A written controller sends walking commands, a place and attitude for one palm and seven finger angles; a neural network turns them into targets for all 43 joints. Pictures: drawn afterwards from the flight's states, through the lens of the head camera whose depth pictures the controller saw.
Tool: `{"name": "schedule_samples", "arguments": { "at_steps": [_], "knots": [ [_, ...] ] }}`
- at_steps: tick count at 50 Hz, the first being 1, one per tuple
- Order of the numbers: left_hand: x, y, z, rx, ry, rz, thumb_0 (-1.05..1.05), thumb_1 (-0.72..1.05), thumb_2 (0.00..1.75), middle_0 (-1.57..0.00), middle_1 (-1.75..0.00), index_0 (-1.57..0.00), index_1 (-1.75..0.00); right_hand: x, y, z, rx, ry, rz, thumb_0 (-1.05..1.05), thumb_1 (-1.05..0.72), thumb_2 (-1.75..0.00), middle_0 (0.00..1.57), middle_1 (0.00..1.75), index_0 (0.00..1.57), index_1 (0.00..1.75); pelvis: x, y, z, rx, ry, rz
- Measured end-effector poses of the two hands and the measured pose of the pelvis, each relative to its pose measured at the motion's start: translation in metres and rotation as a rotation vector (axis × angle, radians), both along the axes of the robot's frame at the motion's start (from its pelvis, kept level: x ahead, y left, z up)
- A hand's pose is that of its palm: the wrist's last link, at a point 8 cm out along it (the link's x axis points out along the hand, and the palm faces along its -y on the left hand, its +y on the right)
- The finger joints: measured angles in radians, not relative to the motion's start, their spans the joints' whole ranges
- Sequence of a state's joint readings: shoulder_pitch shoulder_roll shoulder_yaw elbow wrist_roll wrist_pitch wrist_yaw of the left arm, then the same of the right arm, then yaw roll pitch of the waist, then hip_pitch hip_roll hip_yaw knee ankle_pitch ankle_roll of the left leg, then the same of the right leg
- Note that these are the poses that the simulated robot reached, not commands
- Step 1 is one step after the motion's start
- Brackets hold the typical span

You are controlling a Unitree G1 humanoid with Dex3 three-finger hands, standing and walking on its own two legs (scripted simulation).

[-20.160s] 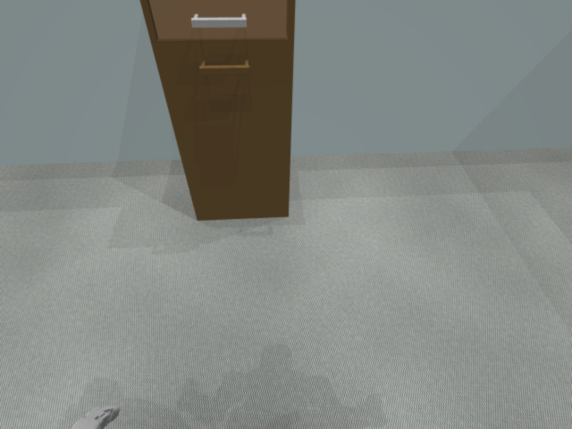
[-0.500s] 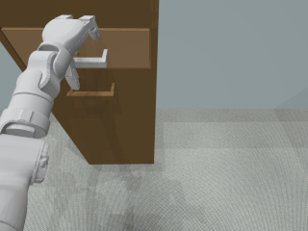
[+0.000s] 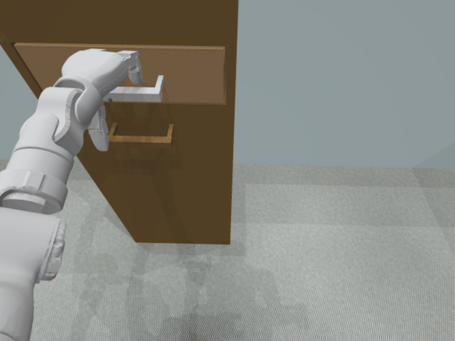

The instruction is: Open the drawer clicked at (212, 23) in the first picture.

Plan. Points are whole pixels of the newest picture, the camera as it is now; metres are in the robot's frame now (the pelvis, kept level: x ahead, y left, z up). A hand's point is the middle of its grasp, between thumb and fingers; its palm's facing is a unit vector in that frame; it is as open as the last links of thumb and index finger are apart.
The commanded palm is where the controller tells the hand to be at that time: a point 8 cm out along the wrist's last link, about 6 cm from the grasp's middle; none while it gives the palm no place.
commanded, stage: lift the fingers back up to retry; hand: left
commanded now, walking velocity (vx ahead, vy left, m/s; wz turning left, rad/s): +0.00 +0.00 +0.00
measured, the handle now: (123, 87) +0.56 +0.20 +0.13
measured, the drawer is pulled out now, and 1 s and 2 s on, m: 0.00 0.00 0.00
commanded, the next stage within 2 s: re-aim the fingers above the handle in 0.78 s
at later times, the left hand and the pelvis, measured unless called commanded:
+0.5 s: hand (107, 91) +0.50 +0.20 +0.17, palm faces -0.14 -0.03 -0.99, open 13.8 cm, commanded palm +0.50 +0.21 +0.24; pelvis +0.01 +0.01 +0.00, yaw -1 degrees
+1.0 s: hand (113, 85) +0.51 +0.19 +0.18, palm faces -0.11 -0.06 -0.99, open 13.8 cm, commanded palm +0.50 +0.21 +0.24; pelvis +0.01 +0.02 +0.00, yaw +0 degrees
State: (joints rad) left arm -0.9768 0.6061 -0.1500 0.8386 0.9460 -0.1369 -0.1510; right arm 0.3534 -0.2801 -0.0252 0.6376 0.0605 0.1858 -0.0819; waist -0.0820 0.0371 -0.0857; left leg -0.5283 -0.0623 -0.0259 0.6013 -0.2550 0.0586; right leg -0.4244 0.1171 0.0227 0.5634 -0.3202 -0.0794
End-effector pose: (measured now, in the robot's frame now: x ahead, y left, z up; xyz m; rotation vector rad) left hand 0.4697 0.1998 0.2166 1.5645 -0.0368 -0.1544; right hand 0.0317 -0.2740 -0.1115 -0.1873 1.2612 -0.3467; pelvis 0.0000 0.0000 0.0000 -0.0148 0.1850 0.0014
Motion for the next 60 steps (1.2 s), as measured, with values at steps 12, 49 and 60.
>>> {"name": "schedule_samples", "arguments": {
  "at_steps": [12, 49, 60],
  "knots": [
    [0.027, -0.003, 0.052, -0.065, -0.164, 0.173, 0.00, -0.49, 0.30, -0.34, -1.21, -0.38, -1.27, 0.013, 0.010, -0.010, 0.065, 0.009, 0.010, 0.00, -0.91, -0.90, 0.20, 0.30, 0.20, 0.30, 0.010, 0.004, -0.001, 0.000, 0.030, 0.001],
    [0.023, -0.001, 0.018, -0.053, 0.032, 0.081, -0.01, -0.49, 0.30, -0.31, -1.20, -0.33, -1.22, 0.009, 0.034, -0.006, 0.060, 0.006, -0.019, 0.00, -0.91, -0.90, 0.20, 0.30, 0.20, 0.30, 0.009, 0.023, -0.001, -0.010, 0.010, -0.001],
    [0.026, 0.008, 0.023, -0.087, -0.166, 0.056, 0.00, -0.49, 0.30, -0.37, -1.23, -0.34, -1.21, 0.000, 0.041, -0.011, 0.065, 0.008, -0.007, 0.00, -0.90, -0.90, 0.20, 0.30, 0.20, 0.30, 0.003, 0.027, -0.004, -0.010, 0.043, -0.023]
  ]
}}
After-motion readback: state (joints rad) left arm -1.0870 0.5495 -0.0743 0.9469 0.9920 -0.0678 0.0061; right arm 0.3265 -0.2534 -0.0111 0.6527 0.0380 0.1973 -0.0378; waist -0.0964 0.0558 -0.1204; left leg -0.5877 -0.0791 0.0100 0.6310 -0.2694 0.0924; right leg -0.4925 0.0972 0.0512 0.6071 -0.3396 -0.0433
